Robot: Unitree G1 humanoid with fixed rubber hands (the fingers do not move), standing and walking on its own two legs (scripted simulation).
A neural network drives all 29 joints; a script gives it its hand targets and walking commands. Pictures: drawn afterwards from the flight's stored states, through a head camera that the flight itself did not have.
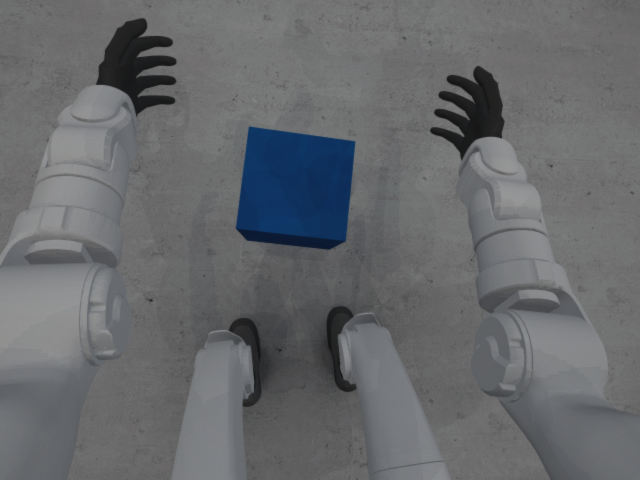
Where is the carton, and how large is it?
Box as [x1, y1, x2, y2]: [236, 127, 354, 249]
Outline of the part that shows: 249,127 236,228 247,240 328,249 344,241 346,233 354,141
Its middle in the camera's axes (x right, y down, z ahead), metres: -0.06 -0.09 +0.87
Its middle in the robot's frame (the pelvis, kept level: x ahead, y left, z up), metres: +0.51 -0.04 -0.52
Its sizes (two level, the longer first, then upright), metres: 0.210 0.200 0.250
